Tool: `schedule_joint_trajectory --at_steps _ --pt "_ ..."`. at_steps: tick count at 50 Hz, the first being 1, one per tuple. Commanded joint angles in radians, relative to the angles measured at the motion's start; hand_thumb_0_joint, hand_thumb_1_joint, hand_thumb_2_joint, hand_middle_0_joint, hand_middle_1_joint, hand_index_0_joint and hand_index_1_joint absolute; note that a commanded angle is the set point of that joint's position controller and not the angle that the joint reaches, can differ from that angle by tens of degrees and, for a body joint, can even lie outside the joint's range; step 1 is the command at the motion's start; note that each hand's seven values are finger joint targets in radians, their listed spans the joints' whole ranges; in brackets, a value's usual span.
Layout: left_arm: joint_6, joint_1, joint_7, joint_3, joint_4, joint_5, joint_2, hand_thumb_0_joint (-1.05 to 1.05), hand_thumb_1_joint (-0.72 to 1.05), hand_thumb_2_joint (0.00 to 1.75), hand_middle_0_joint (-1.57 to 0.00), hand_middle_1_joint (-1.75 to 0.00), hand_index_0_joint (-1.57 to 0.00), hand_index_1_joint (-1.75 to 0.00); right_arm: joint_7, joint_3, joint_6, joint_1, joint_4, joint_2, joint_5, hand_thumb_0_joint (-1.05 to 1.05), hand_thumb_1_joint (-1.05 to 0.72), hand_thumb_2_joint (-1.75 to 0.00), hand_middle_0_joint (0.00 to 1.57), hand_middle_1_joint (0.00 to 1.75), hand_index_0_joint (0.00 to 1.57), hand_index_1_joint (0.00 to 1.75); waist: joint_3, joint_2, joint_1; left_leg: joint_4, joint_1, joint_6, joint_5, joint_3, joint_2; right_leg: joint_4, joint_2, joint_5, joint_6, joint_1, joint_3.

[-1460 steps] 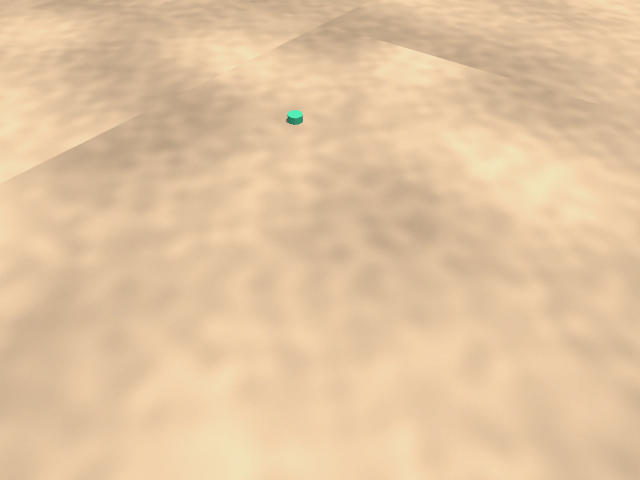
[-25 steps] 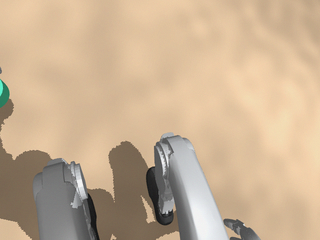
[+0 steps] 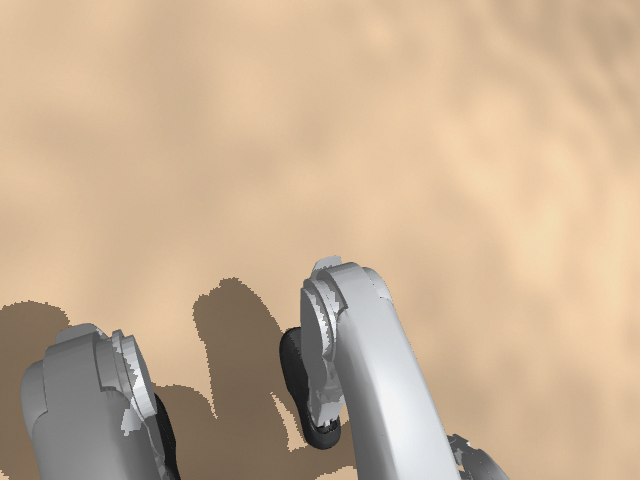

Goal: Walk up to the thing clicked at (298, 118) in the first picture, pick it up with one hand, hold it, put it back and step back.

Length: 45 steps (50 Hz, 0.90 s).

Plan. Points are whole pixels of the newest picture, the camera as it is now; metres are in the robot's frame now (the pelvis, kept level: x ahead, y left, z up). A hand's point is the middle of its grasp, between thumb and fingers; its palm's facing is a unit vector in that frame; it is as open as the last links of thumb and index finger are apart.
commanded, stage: lower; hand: left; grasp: from above
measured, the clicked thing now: out of the picture +0.52 +0.34 -0.20
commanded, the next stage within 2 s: rest in 0.40 s
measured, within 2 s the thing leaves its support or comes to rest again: rests again in 1.64 s
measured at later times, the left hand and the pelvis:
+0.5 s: hand out of the picture +0.50 +0.32 -0.20, palm faces -0.46 -0.10 -0.88, open 10.4 cm; pelvis +0.00 +0.00 -0.01, yaw -2 degrees
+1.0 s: hand out of the picture +0.51 +0.32 -0.24, palm faces -0.46 -0.11 -0.88, open 10.4 cm; pelvis +0.00 +0.01 -0.02, yaw -4 degrees
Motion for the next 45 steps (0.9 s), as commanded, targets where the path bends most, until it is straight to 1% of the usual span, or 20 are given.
schedule_joint_trajectory --at_steps 1,3,5,9,13,15,16,19,22,24,28,30,31,32,33,37,40,41,42,45 --pt "-0.004 -0.339 0.034 0.029 -0.169 -0.018 0.264 0.0 0.52 0.75 -0.82 -0.87 -0.89 -0.81 -0.011 -0.084 0.01 0.229 0.004 -0.294 -0.008 0.0 -0.91 -0.9 0.2 0.3 0.2 0.3 -0.698 0.412 -0.02 -0.258 0.541 0.003 0.224 0.073 -0.005 -0.183 0.041 0.22 -0.084 0.348 -0.102" --pt "-0.009 -0.342 0.033 0.031 -0.177 -0.016 0.275 0.0 0.53 0.75 -0.84 -0.87 -0.9 -0.8 -0.01 -0.082 0.013 0.231 -0.002 -0.297 -0.008 0.0 -0.91 -0.9 0.2 0.3 0.2 0.3 -0.695 0.405 -0.023 -0.248 0.524 0.004 0.221 0.075 -0.006 -0.184 0.044 0.216 -0.085 0.361 -0.104" --pt "-0.012 -0.326 0.032 0.043 -0.19 -0.011 0.3 0.0 0.52 0.77 -0.84 -0.87 -0.9 -0.81 -0.009 -0.074 0.018 0.232 0.001 -0.291 -0.01 0.0 -0.91 -0.9 0.2 0.3 0.2 0.3 -0.719 0.415 -0.006 -0.243 0.518 0.006 0.237 0.086 -0.008 -0.184 0.046 0.232 -0.081 0.391 -0.097" --pt "-0.015 -0.317 0.031 0.023 -0.15 -0.017 0.263 0.0 0.52 0.77 -0.84 -0.89 -0.9 -0.83 -0.011 -0.071 0.021 0.223 -0.012 -0.308 -0.012 0.0 -0.91 -0.9 0.2 0.3 0.2 0.3 -0.648 0.395 -0.036 -0.231 0.511 0.002 0.232 0.067 -0.004 -0.179 0.044 0.218 -0.088 0.332 -0.112" --pt "-0.027 -0.299 0.039 0.029 -0.13 -0.014 0.292 0.0 0.53 0.78 -0.84 -0.91 -0.9 -0.85 -0.007 -0.059 0.019 0.224 -0.012 -0.31 -0.019 0.0 -0.91 -0.9 0.2 0.3 0.2 0.3 -0.647 0.385 -0.03 -0.215 0.497 0.007 0.23 0.072 -0.005 -0.176 0.047 0.22 -0.083 0.358 -0.112" --pt "-0.039 -0.333 0.05 0.04 -0.157 -0.014 0.317 0.0 0.55 0.81 -0.87 -0.91 -0.92 -0.85 -0.007 -0.048 0.02 0.226 -0.013 -0.316 -0.027 0.0 -0.91 -0.9 0.2 0.3 0.2 0.3 -0.672 0.393 -0.042 -0.205 0.498 0.007 0.243 0.072 -0.003 -0.177 0.048 0.235 -0.079 0.392 -0.114" --pt "-0.04 -0.318 0.056 0.042 -0.129 -0.011 0.319 0.0 0.57 0.8 -0.88 -0.91 -0.94 -0.85 -0.007 -0.047 0.018 0.224 -0.016 -0.317 -0.026 0.0 -0.91 -0.9 0.2 0.3 0.2 0.3 -0.648 0.395 -0.046 -0.206 0.495 0.005 0.245 0.068 -0.004 -0.171 0.048 0.232 -0.082 0.378 -0.118" --pt "-0.056 -0.354 0.077 0.045 -0.161 0.003 0.347 0.0 0.58 0.81 -0.89 -0.92 -0.95 -0.86 -0.007 -0.036 0.016 0.219 -0.016 -0.322 -0.033 0.0 -0.91 -0.9 0.2 0.3 0.2 0.3 -0.685 0.459 -0.044 -0.211 0.55 -0.002 0.264 0.058 0.001 -0.157 0.052 0.244 -0.084 0.369 -0.125" --pt "-0.06 -0.343 0.104 0.046 -0.133 0.01 0.346 0.0 0.61 0.79 -0.9 -0.92 -0.97 -0.85 -0.005 -0.03 0.011 0.211 -0.021 -0.326 -0.038 0.0 -0.91 -0.9 0.2 0.3 0.2 0.3 -0.677 0.459 -0.051 -0.204 0.556 -0.002 0.268 0.052 0.003 -0.15 0.054 0.249 -0.085 0.356 -0.131" --pt "-0.057 -0.334 0.118 0.048 -0.093 0.018 0.343 0.0 0.62 0.82 -0.91 -0.93 -0.97 -0.87 -0.004 -0.027 0.005 0.214 -0.016 -0.331 -0.042 0.0 -0.91 -0.9 0.2 0.3 0.2 0.3 -0.621 0.454 -0.065 -0.201 0.543 -0.001 0.251 0.054 0.001 -0.156 0.053 0.236 -0.085 0.334 -0.135" --pt "-0.047 -0.332 0.145 0.036 -0.062 0.031 0.345 0.0 0.59 0.81 -0.88 -0.88 -0.94 -0.82 -0.003 -0.014 -0.007 0.204 -0.02 -0.335 -0.044 0.0 -0.9 -0.9 0.2 0.3 0.2 0.3 -0.602 0.468 -0.074 -0.204 0.545 -0.003 0.241 0.044 0.006 -0.145 0.054 0.239 -0.082 0.321 -0.143" --pt "-0.042 -0.336 0.154 0.032 -0.037 0.03 0.343 0.0 0.57 0.78 -0.87 -0.87 -0.93 -0.8 -0.003 -0.009 -0.017 0.199 -0.027 -0.345 -0.049 0.0 -0.9 -0.9 0.2 0.3 0.2 0.3 -0.57 0.472 -0.092 -0.205 0.54 -0.005 0.234 0.036 0.006 -0.144 0.054 0.232 -0.084 0.299 -0.149" --pt "-0.036 -0.328 0.153 0.025 -0.013 0.028 0.33 0.0 0.58 0.78 -0.86 -0.88 -0.93 -0.8 -0.002 -0.012 -0.023 0.204 -0.027 -0.35 -0.047 0.0 -0.9 -0.9 0.2 0.3 0.2 0.3 -0.555 0.451 -0.099 -0.198 0.539 -0.005 0.227 0.029 0.009 -0.141 0.054 0.226 -0.085 0.284 -0.153" --pt "-0.036 -0.35 0.157 0.024 -0.052 0.029 0.347 0.0 0.57 0.78 -0.86 -0.87 -0.92 -0.8 0.0 -0.001 -0.026 0.203 -0.025 -0.339 -0.046 0.0 -0.9 -0.89 0.2 0.3 0.2 0.3 -0.592 0.479 -0.093 -0.206 0.558 -0.004 0.239 0.03 0.012 -0.14 0.058 0.239 -0.081 0.317 -0.15" --pt "-0.03 -0.334 0.159 0.022 -0.014 0.031 0.35 0.0 0.58 0.77 -0.86 -0.88 -0.93 -0.81 0.0 -0.004 -0.03 0.201 -0.023 -0.348 -0.045 0.0 -0.9 -0.9 0.2 0.3 0.2 0.3 -0.576 0.459 -0.095 -0.19 0.541 -0.001 0.237 0.03 0.011 -0.138 0.059 0.24 -0.083 0.303 -0.15" --pt "-0.021 -0.33 0.158 0.024 -0.018 0.022 0.377 0.0 0.58 0.78 -0.88 -0.87 -0.94 -0.8 0.002 0.015 -0.046 0.205 -0.028 -0.353 -0.049 0.0 -0.9 -0.9 0.2 0.3 0.2 0.3 -0.576 0.435 -0.104 -0.174 0.514 0.007 0.248 0.036 0.013 -0.148 0.065 0.257 -0.075 0.359 -0.148" --pt "-0.02 -0.321 0.165 0.032 -0.003 0.015 0.39 0.0 0.61 0.79 -0.9 -0.87 -0.97 -0.8 0.0 0.021 -0.054 0.197 -0.039 -0.367 -0.054 0.0 -0.91 -0.9 0.2 0.3 0.2 0.3 -0.549 0.45 -0.109 -0.178 0.511 -0.003 0.246 0.025 0.015 -0.14 0.062 0.247 -0.081 0.346 -0.157" --pt "-0.02 -0.326 0.168 0.034 -0.013 0.02 0.398 0.0 0.6 0.79 -0.9 -0.86 -0.96 -0.8 -0.001 0.025 -0.055 0.198 -0.038 -0.367 -0.056 0.0 -0.91 -0.9 0.2 0.3 0.2 0.3 -0.562 0.463 -0.102 -0.184 0.53 -0.006 0.253 0.02 0.017 -0.14 0.065 0.252 -0.083 0.347 -0.159" --pt "-0.021 -0.324 0.17 0.036 -0.012 0.022 0.403 0.0 0.61 0.78 -0.9 -0.87 -0.97 -0.81 -0.001 0.026 -0.054 0.193 -0.045 -0.372 -0.056 0.0 -0.91 -0.9 0.2 0.3 0.2 0.3 -0.568 0.474 -0.108 -0.186 0.544 -0.01 0.265 0.012 0.019 -0.132 0.065 0.257 -0.084 0.338 -0.165" --pt "-0.017 -0.313 0.173 0.04 -0.009 0.025 0.415 0.0 0.62 0.77 -0.91 -0.87 -0.98 -0.8 0.0 0.035 -0.062 0.187 -0.058 -0.375 -0.06 0.0 -0.91 -0.9 0.2 0.3 0.2 0.3 -0.564 0.488 -0.114 -0.174 0.546 -0.007 0.273 0.017 0.02 -0.13 0.066 0.268 -0.081 0.355 -0.162"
